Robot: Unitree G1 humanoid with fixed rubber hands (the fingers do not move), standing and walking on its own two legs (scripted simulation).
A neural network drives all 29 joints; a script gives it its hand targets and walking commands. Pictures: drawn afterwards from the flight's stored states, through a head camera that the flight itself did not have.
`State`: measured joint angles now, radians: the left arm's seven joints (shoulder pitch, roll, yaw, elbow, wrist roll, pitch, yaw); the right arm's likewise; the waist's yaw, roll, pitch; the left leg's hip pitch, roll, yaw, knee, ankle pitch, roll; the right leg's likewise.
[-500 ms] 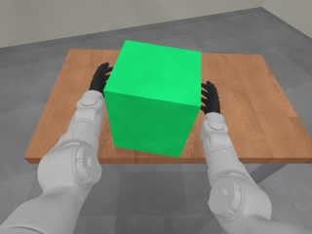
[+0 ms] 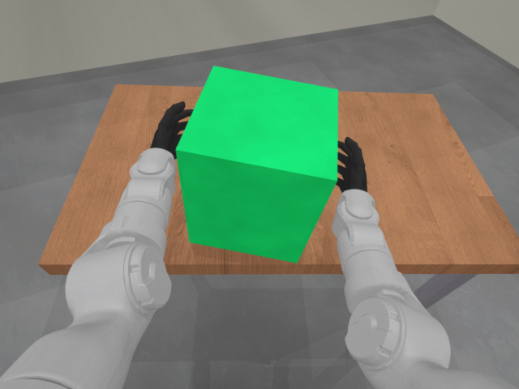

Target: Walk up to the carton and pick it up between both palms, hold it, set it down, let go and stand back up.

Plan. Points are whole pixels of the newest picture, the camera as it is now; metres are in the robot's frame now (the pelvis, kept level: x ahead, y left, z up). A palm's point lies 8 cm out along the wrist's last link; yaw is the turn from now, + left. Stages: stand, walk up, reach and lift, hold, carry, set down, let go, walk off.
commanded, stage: reach and lift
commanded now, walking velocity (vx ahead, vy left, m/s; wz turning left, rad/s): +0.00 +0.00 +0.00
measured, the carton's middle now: (258, 171) +0.46 +0.01 +0.05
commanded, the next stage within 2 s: none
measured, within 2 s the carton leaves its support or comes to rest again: neither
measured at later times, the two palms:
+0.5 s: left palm (160, 141) +0.42 +0.15 +0.16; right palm (363, 194) +0.36 -0.14 +0.11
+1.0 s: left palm (164, 128) +0.41 +0.14 +0.19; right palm (376, 188) +0.36 -0.15 +0.13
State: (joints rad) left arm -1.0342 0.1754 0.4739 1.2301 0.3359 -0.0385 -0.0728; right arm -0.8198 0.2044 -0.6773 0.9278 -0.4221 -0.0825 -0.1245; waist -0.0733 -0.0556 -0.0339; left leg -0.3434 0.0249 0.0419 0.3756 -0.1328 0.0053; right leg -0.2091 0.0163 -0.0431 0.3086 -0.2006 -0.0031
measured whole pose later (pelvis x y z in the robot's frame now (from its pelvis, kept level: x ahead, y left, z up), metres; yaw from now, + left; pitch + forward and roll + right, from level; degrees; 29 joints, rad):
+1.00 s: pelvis -0.02 +0.00 +0.00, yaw +0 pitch -2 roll -1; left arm -1.02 0.12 0.35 0.99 0.34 0.31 -0.04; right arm -0.77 0.12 -0.45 0.91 -0.22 0.08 -0.17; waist -0.07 -0.06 -0.05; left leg -0.22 0.03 0.04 0.38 -0.13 0.01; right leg -0.08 0.03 -0.04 0.30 -0.19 0.00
